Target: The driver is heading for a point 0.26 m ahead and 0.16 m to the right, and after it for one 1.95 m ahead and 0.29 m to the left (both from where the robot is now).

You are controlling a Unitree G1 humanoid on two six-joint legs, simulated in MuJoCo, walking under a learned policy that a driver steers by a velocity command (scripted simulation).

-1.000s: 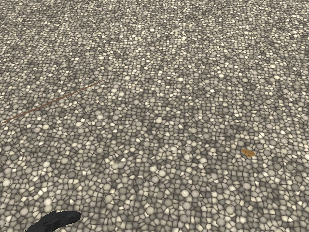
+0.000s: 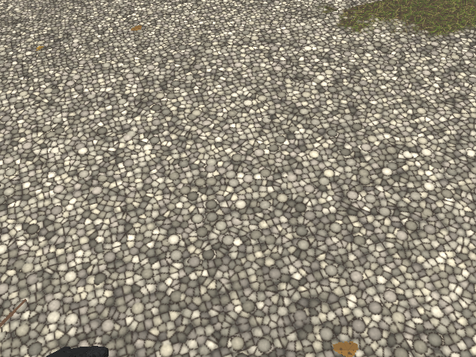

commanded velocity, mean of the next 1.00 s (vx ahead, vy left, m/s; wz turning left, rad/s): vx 0.50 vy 0.00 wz -0.18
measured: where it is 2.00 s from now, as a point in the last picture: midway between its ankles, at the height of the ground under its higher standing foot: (261, 220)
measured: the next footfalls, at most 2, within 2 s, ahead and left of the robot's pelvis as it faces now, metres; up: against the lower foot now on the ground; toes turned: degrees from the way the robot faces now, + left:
right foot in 0.02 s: +0.18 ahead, -0.10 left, +0.00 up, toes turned -4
left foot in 0.52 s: +0.49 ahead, +0.05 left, +0.00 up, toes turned -20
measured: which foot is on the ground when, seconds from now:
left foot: down 0.00-0.04, up 0.06-0.50, down 0.52-0.98, up 1.00-1.00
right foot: up 0.00-0.00, down 0.02-0.54, up 0.56-0.96, down 0.98-1.00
